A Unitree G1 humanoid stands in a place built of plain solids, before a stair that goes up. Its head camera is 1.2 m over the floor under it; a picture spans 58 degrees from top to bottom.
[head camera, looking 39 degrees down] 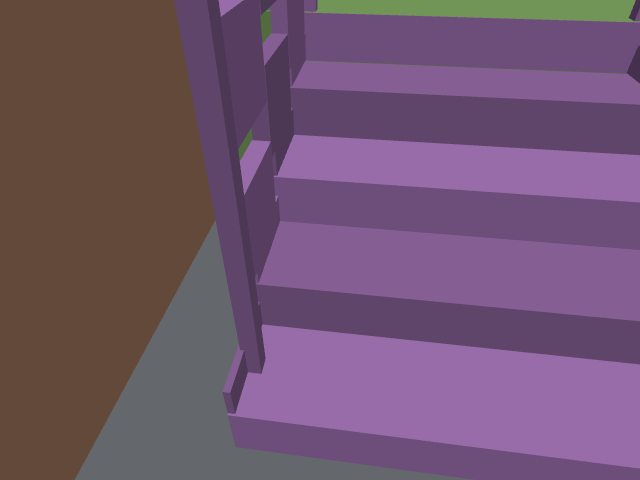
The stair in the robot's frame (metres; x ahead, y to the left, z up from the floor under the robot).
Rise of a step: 0.17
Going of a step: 0.30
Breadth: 1.22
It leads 8 degrees to the right of straight ahead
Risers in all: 5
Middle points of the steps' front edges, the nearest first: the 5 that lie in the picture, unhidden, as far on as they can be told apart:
0.49 -0.37 0.17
0.79 -0.41 0.34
1.08 -0.45 0.51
1.38 -0.49 0.68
1.68 -0.53 0.85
